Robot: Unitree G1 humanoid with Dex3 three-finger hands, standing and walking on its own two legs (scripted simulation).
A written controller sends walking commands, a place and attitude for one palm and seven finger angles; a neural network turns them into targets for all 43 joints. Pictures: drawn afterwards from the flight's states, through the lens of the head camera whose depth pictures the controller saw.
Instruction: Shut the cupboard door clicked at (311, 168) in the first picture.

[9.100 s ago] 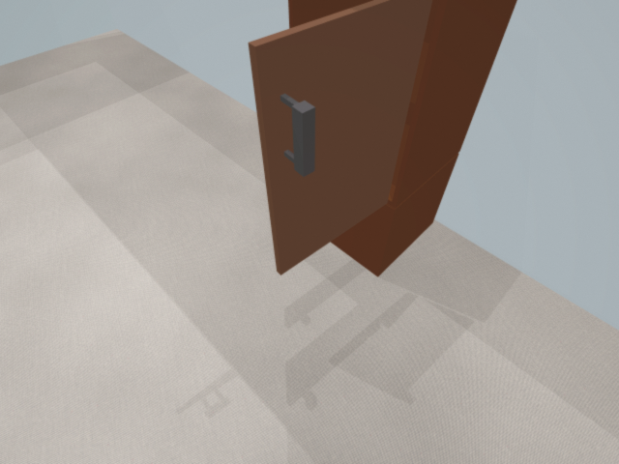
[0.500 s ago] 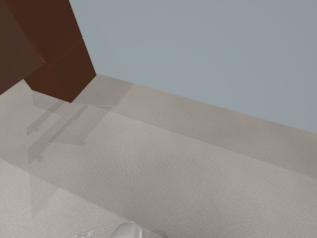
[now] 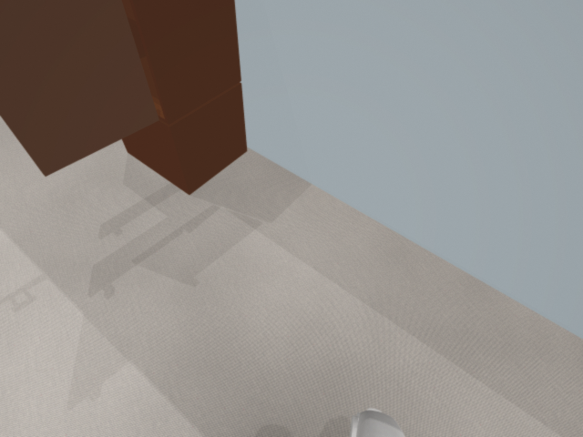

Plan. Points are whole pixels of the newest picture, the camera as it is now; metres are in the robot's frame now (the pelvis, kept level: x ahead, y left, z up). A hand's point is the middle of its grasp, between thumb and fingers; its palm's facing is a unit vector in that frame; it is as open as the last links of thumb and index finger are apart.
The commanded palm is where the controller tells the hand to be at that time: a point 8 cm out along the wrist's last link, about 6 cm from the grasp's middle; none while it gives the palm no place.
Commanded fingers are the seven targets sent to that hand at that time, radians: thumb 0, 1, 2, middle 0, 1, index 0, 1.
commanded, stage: walk to a spot facing it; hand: left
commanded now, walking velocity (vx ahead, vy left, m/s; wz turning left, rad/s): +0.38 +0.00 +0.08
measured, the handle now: out of the picture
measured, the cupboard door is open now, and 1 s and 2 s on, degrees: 84 84 84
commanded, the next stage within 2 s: turn to face it in 0.80 s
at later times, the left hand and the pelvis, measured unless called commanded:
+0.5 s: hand (229, 344) +0.28 +0.14 -0.16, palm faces +0.13 -0.97 -0.21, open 7.1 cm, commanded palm none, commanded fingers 0.00 0.90 0.90 -0.20 -0.30 -0.20 -0.30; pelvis +0.23 -0.06 +0.00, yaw +7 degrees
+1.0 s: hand (206, 261) +0.45 +0.22 -0.17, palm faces +0.23 -0.96 -0.16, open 7.3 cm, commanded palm none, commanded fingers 0.00 0.90 0.90 -0.20 -0.30 -0.20 -0.30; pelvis +0.44 +0.04 +0.01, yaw +11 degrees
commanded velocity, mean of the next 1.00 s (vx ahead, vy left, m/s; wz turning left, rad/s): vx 0.29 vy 0.00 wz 0.22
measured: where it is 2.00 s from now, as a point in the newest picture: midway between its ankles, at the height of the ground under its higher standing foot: (287, 313)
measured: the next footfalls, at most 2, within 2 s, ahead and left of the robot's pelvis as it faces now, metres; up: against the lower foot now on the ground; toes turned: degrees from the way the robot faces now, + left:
right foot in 0.26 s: +0.25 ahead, -0.16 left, +0.00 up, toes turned -7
left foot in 0.72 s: +0.47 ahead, +0.11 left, +0.00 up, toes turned +18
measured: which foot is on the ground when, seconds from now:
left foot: down 0.00-0.26, up 0.28-0.70, down 0.72-1.00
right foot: up 0.00-0.24, down 0.26-0.72, up 0.74-1.00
